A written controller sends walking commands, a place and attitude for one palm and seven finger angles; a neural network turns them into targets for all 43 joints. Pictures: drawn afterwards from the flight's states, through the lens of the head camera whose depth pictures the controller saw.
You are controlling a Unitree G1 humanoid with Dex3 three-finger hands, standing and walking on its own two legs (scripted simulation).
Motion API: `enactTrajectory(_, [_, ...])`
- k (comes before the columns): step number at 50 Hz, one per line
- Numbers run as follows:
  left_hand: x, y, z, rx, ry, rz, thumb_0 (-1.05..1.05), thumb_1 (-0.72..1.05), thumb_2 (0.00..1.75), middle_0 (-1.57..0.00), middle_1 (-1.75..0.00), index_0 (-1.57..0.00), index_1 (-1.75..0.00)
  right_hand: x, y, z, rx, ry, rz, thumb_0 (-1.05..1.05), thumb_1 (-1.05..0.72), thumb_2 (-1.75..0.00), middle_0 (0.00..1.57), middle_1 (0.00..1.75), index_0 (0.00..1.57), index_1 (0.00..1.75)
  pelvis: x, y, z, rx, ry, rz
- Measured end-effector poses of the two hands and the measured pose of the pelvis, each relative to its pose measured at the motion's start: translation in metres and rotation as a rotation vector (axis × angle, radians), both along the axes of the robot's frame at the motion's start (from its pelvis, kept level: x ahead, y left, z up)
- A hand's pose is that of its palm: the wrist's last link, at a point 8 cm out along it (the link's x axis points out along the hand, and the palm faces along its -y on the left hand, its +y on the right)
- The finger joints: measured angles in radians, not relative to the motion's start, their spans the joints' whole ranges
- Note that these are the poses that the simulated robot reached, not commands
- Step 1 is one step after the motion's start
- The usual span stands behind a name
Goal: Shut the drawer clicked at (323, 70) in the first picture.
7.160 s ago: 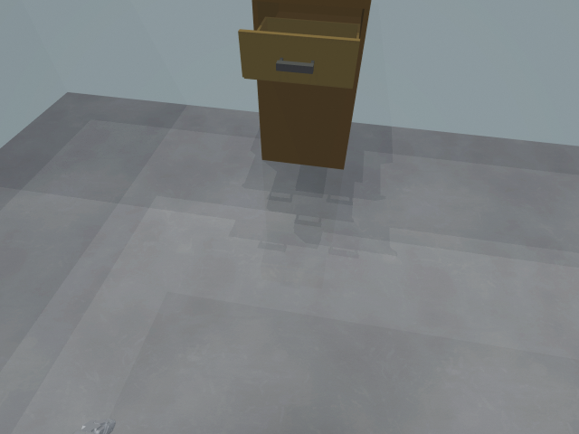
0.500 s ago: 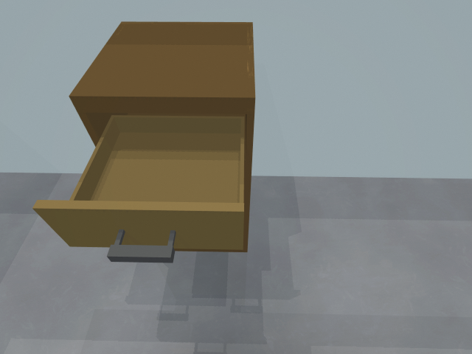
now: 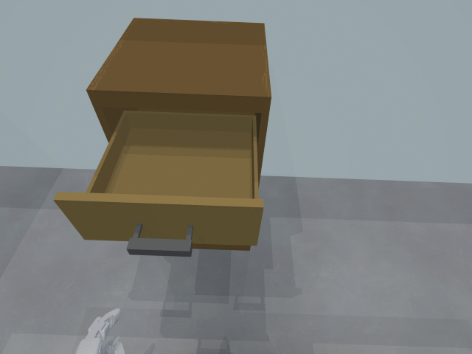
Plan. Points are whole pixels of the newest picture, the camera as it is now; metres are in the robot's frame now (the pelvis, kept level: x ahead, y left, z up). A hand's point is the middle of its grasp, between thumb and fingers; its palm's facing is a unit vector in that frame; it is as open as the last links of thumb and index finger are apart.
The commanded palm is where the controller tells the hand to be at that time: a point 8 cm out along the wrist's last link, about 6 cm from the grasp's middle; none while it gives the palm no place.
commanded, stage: raise the hand and make a fist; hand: left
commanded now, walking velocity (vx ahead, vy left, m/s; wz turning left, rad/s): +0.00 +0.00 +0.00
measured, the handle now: (162, 237) +0.35 +0.17 -0.06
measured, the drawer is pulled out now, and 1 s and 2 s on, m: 0.29 0.29 0.29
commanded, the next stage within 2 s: bring the fist close to the handle in 1.78 s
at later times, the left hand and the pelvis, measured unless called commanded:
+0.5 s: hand (150, 338) +0.15 +0.14 -0.02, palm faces +0.04 -1.00 -0.05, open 4.9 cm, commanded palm +0.12 +0.20 -0.02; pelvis -0.03 -0.03 -0.09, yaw +3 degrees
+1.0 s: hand (150, 327) +0.16 +0.14 +0.01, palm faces +0.03 -1.00 -0.01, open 3.1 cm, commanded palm +0.13 +0.19 +0.01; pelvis +0.00 -0.01 -0.07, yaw +2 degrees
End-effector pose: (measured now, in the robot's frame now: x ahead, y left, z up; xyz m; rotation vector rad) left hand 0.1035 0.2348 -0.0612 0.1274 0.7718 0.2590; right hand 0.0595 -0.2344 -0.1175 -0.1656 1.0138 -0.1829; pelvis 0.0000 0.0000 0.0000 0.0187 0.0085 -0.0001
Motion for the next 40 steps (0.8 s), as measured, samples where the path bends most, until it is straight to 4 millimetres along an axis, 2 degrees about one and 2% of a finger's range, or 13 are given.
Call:
enactTrajectory(3, [0.042,-0.013,0.042,-0.025,-0.353,-0.049,0.01,0.91,0.9,-0.25,-0.35,-0.24,-0.35,0.022,-0.005,0.002,-0.008,-0.157,0.046,0.01,-0.91,-0.9,0.2,0.3,0.2,0.3,-0.011,-0.002,-0.012,0.007,0.034,0.03])
enactTrajectory(6, [0.059,-0.03,0.06,-0.086,-0.624,-0.132,0.01,0.91,0.9,-0.29,-0.39,-0.28,-0.39,0.047,-0.013,0.0,-0.02,-0.277,0.077,0.01,-0.91,-0.9,0.2,0.3,0.2,0.3,-0.021,-0.004,-0.03,-0.008,0.096,0.02])
enactTrajectory(9, [0.053,-0.047,0.052,-0.124,-0.791,-0.243,0.01,0.91,0.9,-0.34,-0.45,-0.33,-0.45,0.073,-0.022,-0.002,-0.034,-0.384,0.101,0.02,-0.91,-0.9,0.2,0.3,0.2,0.3,-0.031,-0.011,-0.054,-0.011,0.15,0.007])
enactTrajectory(11, [0.04,-0.051,0.037,-0.135,-0.789,-0.273,0.0,0.91,0.9,-0.38,-0.48,-0.37,-0.49,0.089,-0.025,-0.003,-0.043,-0.44,0.12,0.02,-0.91,-0.9,0.2,0.3,0.2,0.3,-0.036,-0.015,-0.069,-0.012,0.166,0.007])
enactTrajectory(14, [0.018,-0.046,0.015,-0.127,-0.704,-0.231,0.01,0.9,0.9,-0.44,-0.55,-0.43,-0.55,0.11,-0.026,-0.003,-0.05,-0.498,0.144,0.02,-0.91,-0.9,0.2,0.3,0.2,0.3,-0.04,-0.021,-0.083,-0.016,0.177,0.016])
enactTrajectory(17, [0.001,-0.035,0.012,-0.076,-0.669,-0.154,0.01,0.9,0.9,-0.5,-0.61,-0.49,-0.61,0.122,-0.021,-0.004,-0.048,-0.525,0.171,0.02,-0.91,-0.9,0.2,0.3,0.2,0.3,-0.039,-0.026,-0.089,-0.029,0.182,0.031])
enactTrajectory(20, [-0.001,-0.03,0.028,-0.026,-0.731,-0.137,0.02,0.9,0.9,-0.56,-0.67,-0.55,-0.68,0.125,-0.013,-0.011,-0.035,-0.519,0.203,0.02,-0.91,-0.9,0.19,0.3,0.2,0.3,-0.037,-0.031,-0.091,-0.046,0.19,0.044])
enactTrajectory(23, [0.014,-0.034,0.041,-0.029,-0.791,-0.192,0.02,0.9,0.9,-0.61,-0.74,-0.61,-0.74,0.121,-0.007,-0.021,-0.011,-0.485,0.217,0.02,-0.91,-0.9,0.2,0.3,0.2,0.3,-0.034,-0.033,-0.09,-0.058,0.199,0.052])
enactTrajectory(27, [0.038,-0.045,0.042,-0.092,-0.739,-0.271,0.02,0.9,0.9,-0.69,-0.83,-0.69,-0.83,0.106,-0.006,-0.031,0.022,-0.411,0.171,0.02,-0.9,-0.9,0.2,0.3,0.2,0.3,-0.027,-0.034,-0.084,-0.054,0.202,0.047])
enactTrajectory(30, [0.047,-0.046,0.041,-0.112,-0.664,-0.267,0.02,0.9,0.9,-0.75,-0.89,-0.75,-0.89,0.095,-0.01,-0.032,0.027,-0.355,0.112,0.02,-0.9,-0.9,0.2,0.3,0.2,0.3,-0.019,-0.032,-0.076,-0.044,0.2,0.038])
enactTrajectory(35, [0.046,-0.035,0.05,-0.079,-0.646,-0.206,0.02,0.9,0.9,-0.85,-1.0,-0.84,-1.0,0.084,-0.021,-0.029,-0.001,-0.296,0.059,0.02,-0.9,-0.9,0.2,0.3,0.2,0.3,-0.009,-0.028,-0.067,-0.035,0.202,0.028])
enactTrajectory(40, [0.038,-0.031,0.057,-0.073,-0.68,-0.209,0.02,0.9,0.9,-0.95,-1.11,-0.94,-1.11,0.089,-0.028,-0.025,-0.039,-0.294,0.066,0.02,-0.91,-0.9,0.2,0.3,0.2,0.3,-0.005,-0.022,-0.066,-0.041,0.21,0.031])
